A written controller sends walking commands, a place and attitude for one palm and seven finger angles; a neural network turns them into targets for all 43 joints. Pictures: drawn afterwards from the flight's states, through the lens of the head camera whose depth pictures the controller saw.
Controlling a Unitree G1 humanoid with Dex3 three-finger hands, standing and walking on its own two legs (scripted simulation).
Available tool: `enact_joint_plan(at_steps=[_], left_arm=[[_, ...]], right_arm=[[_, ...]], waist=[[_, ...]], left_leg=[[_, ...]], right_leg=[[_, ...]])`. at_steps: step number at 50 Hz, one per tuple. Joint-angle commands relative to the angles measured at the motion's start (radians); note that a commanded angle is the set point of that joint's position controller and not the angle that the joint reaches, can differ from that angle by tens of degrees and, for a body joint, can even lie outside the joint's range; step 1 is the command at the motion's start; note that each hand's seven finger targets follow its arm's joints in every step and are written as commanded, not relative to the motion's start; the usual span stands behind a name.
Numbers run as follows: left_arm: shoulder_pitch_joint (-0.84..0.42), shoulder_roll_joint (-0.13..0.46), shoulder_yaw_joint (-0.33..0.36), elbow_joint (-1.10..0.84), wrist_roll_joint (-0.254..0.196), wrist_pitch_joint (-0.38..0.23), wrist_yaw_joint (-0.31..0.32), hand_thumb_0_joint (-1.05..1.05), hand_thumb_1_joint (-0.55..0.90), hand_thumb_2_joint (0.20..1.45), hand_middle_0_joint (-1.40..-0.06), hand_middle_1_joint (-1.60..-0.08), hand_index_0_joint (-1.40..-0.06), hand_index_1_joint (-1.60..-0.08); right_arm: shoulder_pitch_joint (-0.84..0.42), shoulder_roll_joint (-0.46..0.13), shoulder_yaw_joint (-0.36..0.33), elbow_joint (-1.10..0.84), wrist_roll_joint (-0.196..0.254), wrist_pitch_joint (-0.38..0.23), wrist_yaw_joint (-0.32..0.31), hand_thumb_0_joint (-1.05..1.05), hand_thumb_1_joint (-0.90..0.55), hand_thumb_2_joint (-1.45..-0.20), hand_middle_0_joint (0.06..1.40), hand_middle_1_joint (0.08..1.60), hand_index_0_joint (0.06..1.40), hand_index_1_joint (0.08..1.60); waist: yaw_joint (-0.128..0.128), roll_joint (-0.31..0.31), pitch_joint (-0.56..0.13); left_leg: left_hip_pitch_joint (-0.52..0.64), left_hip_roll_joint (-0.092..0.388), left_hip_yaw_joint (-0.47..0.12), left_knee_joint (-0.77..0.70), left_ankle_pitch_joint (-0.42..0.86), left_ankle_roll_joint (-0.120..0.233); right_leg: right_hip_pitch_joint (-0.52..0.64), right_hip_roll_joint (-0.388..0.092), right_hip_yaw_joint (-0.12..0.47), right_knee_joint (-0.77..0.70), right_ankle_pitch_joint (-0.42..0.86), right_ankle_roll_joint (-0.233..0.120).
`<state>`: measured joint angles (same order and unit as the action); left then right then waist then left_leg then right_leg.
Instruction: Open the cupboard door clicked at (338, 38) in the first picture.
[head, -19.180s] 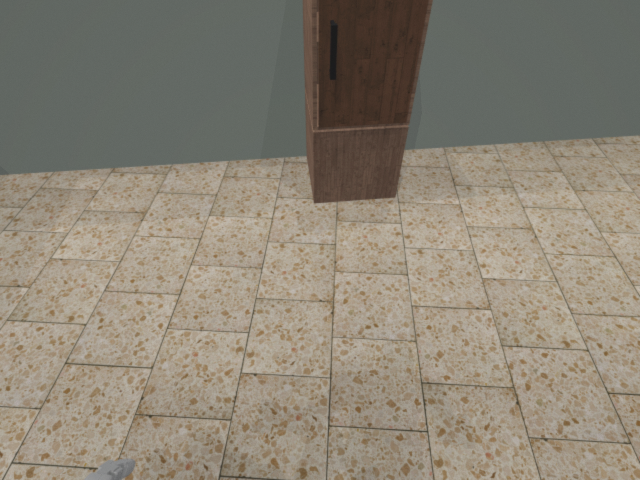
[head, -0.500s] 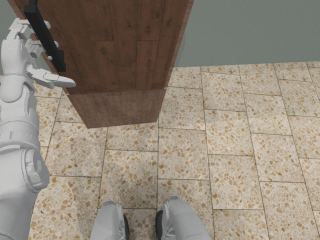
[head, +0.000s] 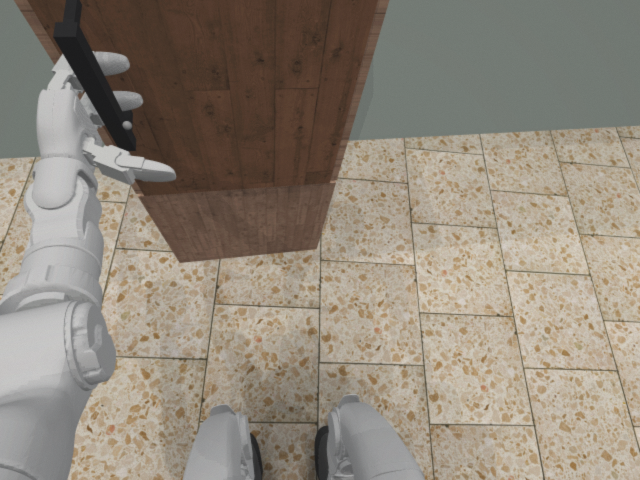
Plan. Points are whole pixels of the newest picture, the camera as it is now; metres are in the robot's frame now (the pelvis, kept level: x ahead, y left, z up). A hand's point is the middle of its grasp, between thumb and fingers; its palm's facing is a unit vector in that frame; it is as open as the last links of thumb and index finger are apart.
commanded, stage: slide the fingers in behind the handle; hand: left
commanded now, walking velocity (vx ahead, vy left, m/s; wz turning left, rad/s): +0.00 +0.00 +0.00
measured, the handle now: (103, 84) +0.58 +0.20 +0.06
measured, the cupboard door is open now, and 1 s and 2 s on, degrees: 0 0 40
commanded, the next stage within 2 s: close the thumb around the handle in 0.26 s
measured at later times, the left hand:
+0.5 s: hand (123, 126) +0.53 +0.18 +0.05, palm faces +0.04 -1.00 -0.02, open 13.5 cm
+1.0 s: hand (124, 123) +0.53 +0.18 +0.05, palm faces +0.03 -1.00 -0.03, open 5.6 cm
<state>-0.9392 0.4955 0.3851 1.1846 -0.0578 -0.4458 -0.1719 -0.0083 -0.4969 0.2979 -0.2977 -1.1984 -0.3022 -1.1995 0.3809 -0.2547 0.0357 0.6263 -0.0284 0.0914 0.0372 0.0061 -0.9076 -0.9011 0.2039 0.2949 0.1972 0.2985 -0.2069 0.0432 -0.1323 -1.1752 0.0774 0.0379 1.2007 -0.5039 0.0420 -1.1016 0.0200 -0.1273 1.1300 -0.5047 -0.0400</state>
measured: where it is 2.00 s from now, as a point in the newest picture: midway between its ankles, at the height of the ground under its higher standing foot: outside the picture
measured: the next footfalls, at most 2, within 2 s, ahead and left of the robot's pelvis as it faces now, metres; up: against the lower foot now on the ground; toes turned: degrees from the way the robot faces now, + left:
none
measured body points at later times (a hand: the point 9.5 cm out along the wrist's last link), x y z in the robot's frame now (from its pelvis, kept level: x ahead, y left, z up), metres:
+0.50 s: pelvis +0.00 +0.00 +0.00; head +0.16 +0.03 +0.42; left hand +0.52 +0.23 +0.06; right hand -0.01 -0.26 -0.11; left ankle +0.02 +0.09 -0.64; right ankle +0.01 -0.10 -0.64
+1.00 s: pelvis +0.00 +0.00 +0.00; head +0.16 +0.03 +0.42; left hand +0.52 +0.23 +0.06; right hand -0.01 -0.25 -0.11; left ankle +0.02 +0.09 -0.64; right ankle +0.01 -0.10 -0.64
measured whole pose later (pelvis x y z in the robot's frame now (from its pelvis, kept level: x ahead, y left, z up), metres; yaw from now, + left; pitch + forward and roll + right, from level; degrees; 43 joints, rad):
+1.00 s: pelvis +0.00 +0.00 +0.00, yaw +0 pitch +27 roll -4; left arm -0.96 0.51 0.38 1.21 -0.04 -0.47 -0.16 0.01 0.73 0.82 -0.39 -1.33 -0.39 -1.33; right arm 0.38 -0.25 0.04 0.63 -0.03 0.09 0.04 0.01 -0.91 -0.90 0.20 0.30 0.20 0.30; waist -0.21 0.04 -0.13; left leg -1.18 0.07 0.04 1.21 -0.50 0.05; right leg -1.11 0.02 -0.12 1.13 -0.50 -0.03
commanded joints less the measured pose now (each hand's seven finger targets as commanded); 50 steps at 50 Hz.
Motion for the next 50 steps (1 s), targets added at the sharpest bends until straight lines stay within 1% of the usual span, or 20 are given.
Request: enact_joint_plan(at_steps=[1,3,4,5,8,11,12,16,18,21,23,26,30,34,37,40,41,43,46,50], left_arm=[[-0.447,0.243,0.042,-0.208,-0.011,-0.075,0.022,0.000,-0.500,0.300,-0.300,-1.200,-0.300,-1.200],[-0.437,0.246,0.045,-0.201,0.001,-0.087,0.031,0.000,-0.500,0.300,-0.300,-1.200,-0.300,-1.200],[-0.455,0.209,0.010,-0.195,0.001,-0.089,0.032,0.000,-0.500,0.300,-0.300,-1.200,-0.300,-1.200],[-0.471,0.243,0.039,-0.207,0.001,-0.097,0.037,0.000,-0.500,0.300,-0.300,-1.200,-0.300,-1.200],[-0.434,0.266,0.057,-0.183,0.001,-0.098,0.028,0.000,-0.500,0.300,-0.300,-1.200,-0.300,-1.200],[-0.404,0.256,0.048,-0.161,0.000,-0.085,0.010,0.000,-0.500,0.300,-0.300,-1.200,-0.300,-1.200],[-0.419,0.227,0.017,-0.167,0.000,-0.080,0.003,0.000,-0.500,0.300,-0.300,-1.200,-0.300,-1.200],[-0.442,0.228,0.024,-0.203,-0.016,-0.085,-0.002,0.000,-0.500,0.300,-0.300,-1.200,-0.300,-1.200],[-0.466,0.223,0.022,-0.200,-0.020,-0.090,0.002,0.000,-0.500,0.300,-0.300,-1.200,-0.300,-1.200],[-0.506,0.180,-0.016,-0.198,-0.013,-0.096,0.009,0.000,-0.332,0.372,-0.312,-1.218,-0.312,-1.218],[-0.482,0.219,0.013,-0.172,-0.004,-0.093,0.017,0.000,-0.220,0.420,-0.320,-1.230,-0.320,-1.230],[-0.508,0.211,0.000,-0.176,0.005,-0.092,0.024,0.000,-0.052,0.492,-0.332,-1.248,-0.332,-1.248],[-0.467,0.263,0.047,-0.188,0.005,-0.088,0.036,0.000,0.172,0.588,-0.348,-1.272,-0.348,-1.272],[-0.447,0.245,0.040,-0.193,0.007,-0.087,0.037,0.000,0.396,0.684,-0.364,-1.296,-0.364,-1.296],[-0.447,0.201,0.009,-0.204,0.002,-0.090,0.032,0.000,0.564,0.756,-0.376,-1.314,-0.376,-1.314],[-0.470,0.234,0.027,-0.169,-0.002,-0.078,0.031,0.000,0.732,0.828,-0.388,-1.332,-0.388,-1.332],[-0.468,0.260,0.052,-0.176,-0.002,-0.083,0.033,0.000,0.788,0.852,-0.392,-1.338,-0.392,-1.338],[-0.473,0.237,0.034,-0.203,-0.004,-0.089,0.029,0.000,0.900,0.900,-0.400,-1.350,-0.400,-1.350],[-0.469,0.214,0.014,-0.195,-0.005,-0.100,0.020,0.000,0.900,0.900,-0.400,-1.350,-0.400,-1.350],[-0.437,0.257,0.042,-0.165,-0.008,-0.082,0.007,0.000,0.900,0.900,-0.400,-1.350,-0.400,-1.350]], right_arm=[[0.205,-0.194,-0.065,-0.031,-0.007,-0.009,-0.015,0.000,-0.900,-0.900,0.200,0.300,0.200,0.300],[0.198,-0.192,-0.066,-0.034,-0.006,-0.008,-0.014,0.000,-0.900,-0.900,0.200,0.300,0.200,0.300],[0.194,-0.189,-0.064,-0.031,-0.007,-0.011,-0.012,0.000,-0.900,-0.900,0.200,0.300,0.200,0.300],[0.197,-0.193,-0.067,-0.027,-0.009,-0.012,-0.013,0.000,-0.900,-0.900,0.200,0.300,0.200,0.300],[0.199,-0.197,-0.064,-0.033,-0.008,-0.011,-0.013,0.000,-0.900,-0.900,0.200,0.300,0.200,0.300],[0.202,-0.195,-0.064,-0.034,-0.004,-0.009,-0.015,0.000,-0.900,-0.900,0.200,0.300,0.200,0.300],[0.196,-0.194,-0.062,-0.038,-0.003,-0.008,-0.013,0.000,-0.900,-0.900,0.200,0.300,0.200,0.300],[0.200,-0.197,-0.066,-0.035,-0.004,-0.008,-0.016,0.000,-0.900,-0.900,0.200,0.300,0.200,0.300],[0.200,-0.196,-0.068,-0.025,-0.004,-0.010,-0.018,0.000,-0.900,-0.900,0.200,0.300,0.200,0.300],[0.201,-0.195,-0.069,-0.013,-0.008,-0.015,-0.016,0.000,-0.900,-0.900,0.200,0.300,0.200,0.300],[0.204,-0.203,-0.070,-0.010,-0.008,-0.013,-0.018,0.000,-0.900,-0.900,0.200,0.300,0.200,0.300],[0.206,-0.203,-0.068,-0.011,-0.012,-0.015,-0.016,0.000,-0.900,-0.900,0.200,0.300,0.200,0.300],[0.200,-0.203,-0.064,-0.029,-0.012,-0.011,-0.016,0.000,-0.900,-0.900,0.200,0.300,0.200,0.300],[0.203,-0.200,-0.067,-0.032,-0.012,-0.006,-0.012,0.000,-0.900,-0.900,0.200,0.300,0.200,0.300],[0.201,-0.197,-0.069,-0.030,-0.010,-0.004,-0.009,0.000,-0.900,-0.900,0.200,0.300,0.200,0.300],[0.202,-0.200,-0.066,-0.026,-0.006,-0.006,-0.013,0.000,-0.900,-0.900,0.200,0.300,0.200,0.300],[0.210,-0.203,-0.066,-0.025,-0.008,-0.006,-0.016,0.000,-0.900,-0.900,0.200,0.300,0.200,0.300],[0.202,-0.196,-0.066,-0.028,-0.008,-0.008,-0.015,0.000,-0.900,-0.900,0.200,0.300,0.200,0.300],[0.203,-0.193,-0.066,-0.020,-0.010,-0.012,-0.014,0.000,-0.900,-0.900,0.200,0.300,0.200,0.300],[0.201,-0.201,-0.065,-0.025,-0.006,-0.007,-0.017,0.000,-0.900,-0.900,0.200,0.300,0.200,0.300]], waist=[[-0.013,0.121,-0.514],[-0.007,0.133,-0.519],[-0.025,0.132,-0.500],[-0.021,0.123,-0.502],[-0.011,0.109,-0.518],[-0.007,0.116,-0.521],[-0.014,0.137,-0.516],[-0.013,0.148,-0.536],[-0.022,0.128,-0.532],[-0.041,0.149,-0.503],[-0.031,0.149,-0.502],[-0.036,0.170,-0.507],[-0.009,0.162,-0.547],[-0.010,0.138,-0.550],[-0.018,0.144,-0.552],[-0.029,0.099,-0.488],[-0.023,0.103,-0.501],[-0.017,0.139,-0.538],[-0.027,0.142,-0.521],[-0.019,0.116,-0.504]], left_leg=[[0.464,-0.039,-0.113,-0.100,0.430,-0.002],[0.475,-0.038,-0.113,-0.098,0.435,-0.007],[0.469,-0.039,-0.112,-0.096,0.419,-0.005],[0.459,-0.038,-0.112,-0.095,0.400,-0.005],[0.444,-0.042,-0.108,-0.100,0.411,-0.004],[0.445,-0.042,-0.105,-0.098,0.418,-0.003],[0.451,-0.043,-0.105,-0.099,0.413,-0.005],[0.493,-0.038,-0.118,-0.102,0.429,-0.007],[0.489,-0.037,-0.122,-0.099,0.422,-0.007],[0.508,-0.034,-0.131,-0.097,0.404,-0.007],[0.506,-0.033,-0.133,-0.098,0.401,-0.010],[0.521,-0.032,-0.140,-0.099,0.405,-0.010],[0.501,-0.036,-0.128,-0.098,0.431,-0.011],[0.504,-0.035,-0.129,-0.098,0.457,-0.011],[0.527,-0.032,-0.130,-0.098,0.471,-0.013],[0.434,-0.040,-0.117,-0.101,0.378,-0.005],[0.452,-0.038,-0.120,-0.103,0.397,-0.004],[0.477,-0.040,-0.117,-0.098,0.424,-0.007],[0.493,-0.038,-0.121,-0.094,0.433,-0.005],[0.446,-0.040,-0.114,-0.098,0.397,-0.004]], right_leg=[[0.187,0.038,0.093,-0.123,0.351,0.023],[0.174,0.036,0.093,-0.119,0.347,0.023],[0.158,0.037,0.094,-0.124,0.335,0.025],[0.165,0.036,0.095,-0.124,0.320,0.026],[0.203,0.037,0.098,-0.123,0.344,0.025],[0.206,0.036,0.099,-0.121,0.357,0.023],[0.188,0.035,0.098,-0.124,0.349,0.024],[0.169,0.038,0.092,-0.122,0.339,0.020],[0.164,0.038,0.091,-0.125,0.331,0.023],[0.104,0.038,0.086,-0.126,0.293,0.021],[0.100,0.038,0.085,-0.126,0.283,0.020],[0.080,0.036,0.079,-0.117,0.272,0.017],[0.145,0.036,0.085,-0.113,0.312,0.019],[0.158,0.038,0.083,-0.111,0.341,0.022],[0.139,0.039,0.081,-0.113,0.347,0.021],[0.171,0.040,0.092,-0.129,0.307,0.027],[0.175,0.041,0.090,-0.125,0.320,0.023],[0.174,0.039,0.093,-0.121,0.337,0.023],[0.149,0.041,0.090,-0.120,0.335,0.021],[0.178,0.040,0.094,-0.128,0.322,0.024]])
